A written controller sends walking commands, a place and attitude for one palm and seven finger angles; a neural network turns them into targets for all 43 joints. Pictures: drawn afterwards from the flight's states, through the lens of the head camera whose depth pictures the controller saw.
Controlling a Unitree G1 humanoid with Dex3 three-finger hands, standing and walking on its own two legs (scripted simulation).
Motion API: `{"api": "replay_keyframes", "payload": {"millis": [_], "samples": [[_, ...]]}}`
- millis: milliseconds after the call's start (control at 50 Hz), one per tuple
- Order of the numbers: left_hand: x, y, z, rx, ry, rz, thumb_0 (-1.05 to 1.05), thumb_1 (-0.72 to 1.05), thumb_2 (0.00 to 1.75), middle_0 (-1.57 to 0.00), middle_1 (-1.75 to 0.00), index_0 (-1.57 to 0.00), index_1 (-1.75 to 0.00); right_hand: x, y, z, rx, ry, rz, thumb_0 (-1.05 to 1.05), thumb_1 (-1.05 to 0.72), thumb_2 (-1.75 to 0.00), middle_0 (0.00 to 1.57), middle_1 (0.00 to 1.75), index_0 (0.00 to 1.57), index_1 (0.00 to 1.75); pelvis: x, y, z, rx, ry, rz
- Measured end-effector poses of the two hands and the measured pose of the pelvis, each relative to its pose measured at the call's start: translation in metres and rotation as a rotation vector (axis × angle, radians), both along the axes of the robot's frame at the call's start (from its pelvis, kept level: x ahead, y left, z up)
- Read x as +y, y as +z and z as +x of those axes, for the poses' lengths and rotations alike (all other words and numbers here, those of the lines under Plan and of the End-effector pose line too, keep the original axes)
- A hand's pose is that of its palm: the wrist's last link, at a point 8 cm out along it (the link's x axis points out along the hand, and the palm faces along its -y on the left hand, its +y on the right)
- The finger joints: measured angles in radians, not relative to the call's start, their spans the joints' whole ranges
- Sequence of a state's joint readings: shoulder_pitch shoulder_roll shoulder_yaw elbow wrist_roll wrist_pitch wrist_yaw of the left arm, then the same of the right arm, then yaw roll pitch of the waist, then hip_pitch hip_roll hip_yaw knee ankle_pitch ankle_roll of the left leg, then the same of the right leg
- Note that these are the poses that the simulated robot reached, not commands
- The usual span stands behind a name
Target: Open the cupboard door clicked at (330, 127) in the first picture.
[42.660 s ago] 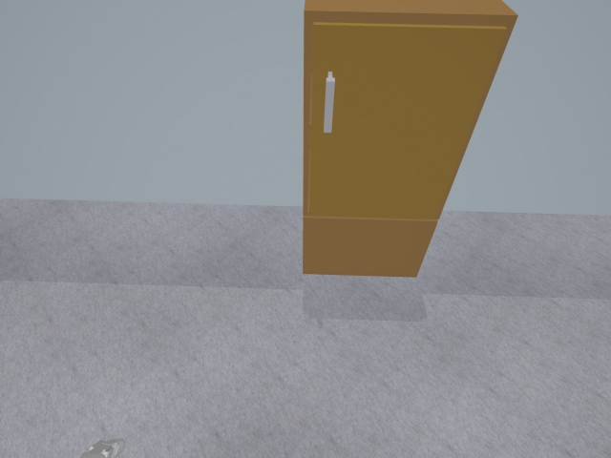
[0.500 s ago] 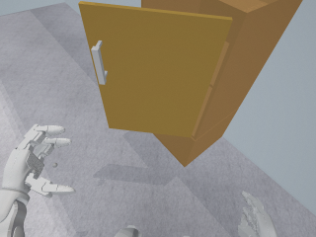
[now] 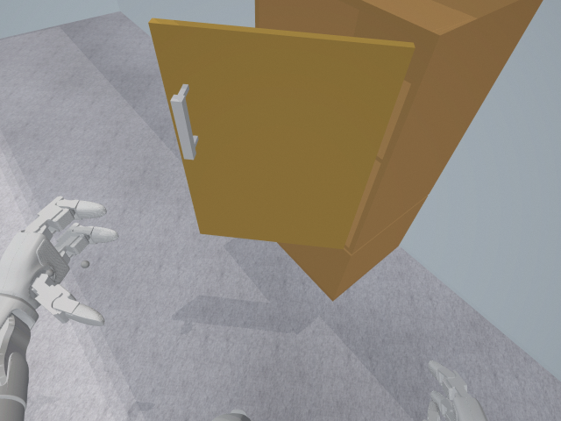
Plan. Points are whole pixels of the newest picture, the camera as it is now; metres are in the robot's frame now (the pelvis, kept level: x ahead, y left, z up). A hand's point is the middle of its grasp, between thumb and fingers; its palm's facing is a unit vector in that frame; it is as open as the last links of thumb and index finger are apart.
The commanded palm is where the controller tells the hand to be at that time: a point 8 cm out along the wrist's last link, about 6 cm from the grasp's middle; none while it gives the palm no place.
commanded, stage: raise the hand with hooked fingers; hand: left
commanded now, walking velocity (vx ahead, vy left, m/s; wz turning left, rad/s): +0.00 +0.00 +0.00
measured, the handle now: (187, 123) +0.61 +0.22 +0.06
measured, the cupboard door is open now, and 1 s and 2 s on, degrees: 45 45 45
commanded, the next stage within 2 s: move the hooked fingers beside the handle in 0.38 s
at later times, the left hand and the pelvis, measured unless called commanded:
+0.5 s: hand (99, 271) +0.28 +0.25 +0.08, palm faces -0.02 -1.00 -0.03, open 14.0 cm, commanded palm +0.26 +0.30 +0.08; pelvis +0.00 -0.02 +0.00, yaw +0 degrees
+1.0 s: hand (130, 211) +0.38 +0.25 +0.07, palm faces -0.04 -1.00 -0.01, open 14.0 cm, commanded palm +0.36 +0.31 +0.07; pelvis +0.00 -0.03 -0.01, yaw -1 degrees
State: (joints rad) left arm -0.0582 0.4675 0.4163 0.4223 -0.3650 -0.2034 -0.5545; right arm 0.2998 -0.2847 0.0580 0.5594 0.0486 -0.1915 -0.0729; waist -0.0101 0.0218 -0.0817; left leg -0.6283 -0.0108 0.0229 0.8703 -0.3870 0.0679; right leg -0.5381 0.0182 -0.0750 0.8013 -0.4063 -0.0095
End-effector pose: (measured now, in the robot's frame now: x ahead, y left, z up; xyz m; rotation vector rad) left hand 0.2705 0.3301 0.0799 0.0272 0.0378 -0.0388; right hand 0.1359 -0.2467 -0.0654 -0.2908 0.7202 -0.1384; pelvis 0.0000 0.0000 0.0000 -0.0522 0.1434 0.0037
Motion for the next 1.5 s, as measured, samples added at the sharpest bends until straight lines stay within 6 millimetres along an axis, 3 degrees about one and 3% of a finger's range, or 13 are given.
{"api": "replay_keyframes", "payload": {"millis": [200,580,720,980,1140,1500], "samples": [[-0.012,-0.009,-0.004,-0.006,0.017,-0.010,-0.02,-0.49,0.30,-0.30,-1.20,-0.30,-1.20,-0.013,0.002,-0.007,0.010,-0.008,-0.012,0.01,-0.90,-0.90,0.21,0.30,0.20,0.30,-0.007,-0.001,-0.002,0.001,-0.005,0.006],[-0.024,-0.002,-0.006,-0.010,0.027,-0.003,-0.02,-0.50,0.30,-0.30,-1.20,-0.30,-1.20,-0.017,-0.005,0.005,-0.022,0.013,0.023,0.01,-0.90,-0.90,0.21,0.30,0.20,0.30,-0.022,-0.002,-0.006,-0.003,0.004,0.015],[-0.019,-0.007,0.026,-0.013,0.043,-0.010,-0.02,-0.50,0.30,-0.30,-1.20,-0.30,-1.20,-0.030,-0.014,-0.007,0.046,-0.004,-0.012,0.01,-0.90,-0.90,0.21,0.30,0.20,0.30,-0.029,-0.006,-0.010,0.018,0.008,0.013],[-0.025,-0.007,0.091,0.022,-0.003,-0.020,-0.02,-0.49,0.30,-0.30,-1.20,-0.30,-1.20,-0.049,-0.028,-0.054,0.207,-0.119,-0.028,0.01,-0.90,-0.90,0.21,0.30,0.20,0.30,-0.027,-0.010,-0.002,0.077,-0.023,0.018],[-0.017,-0.009,0.112,-0.013,0.022,-0.018,-0.02,-0.49,0.31,-0.30,-1.20,-0.30,-1.20,-0.048,-0.032,-0.075,0.307,-0.164,-0.031,0.01,-0.90,-0.90,0.21,0.30,0.20,0.30,-0.023,-0.012,0.004,0.108,-0.036,0.015],[-0.006,-0.011,0.164,-0.004,-0.008,-0.043,-0.02,-0.49,0.30,-0.30,-1.20,-0.30,-1.20,-0.033,-0.037,-0.093,0.423,-0.197,-0.058,0.00,-0.90,-0.90,0.21,0.30,0.20,0.30,-0.006,-0.019,0.005,0.164,-0.037,-0.009]]}}
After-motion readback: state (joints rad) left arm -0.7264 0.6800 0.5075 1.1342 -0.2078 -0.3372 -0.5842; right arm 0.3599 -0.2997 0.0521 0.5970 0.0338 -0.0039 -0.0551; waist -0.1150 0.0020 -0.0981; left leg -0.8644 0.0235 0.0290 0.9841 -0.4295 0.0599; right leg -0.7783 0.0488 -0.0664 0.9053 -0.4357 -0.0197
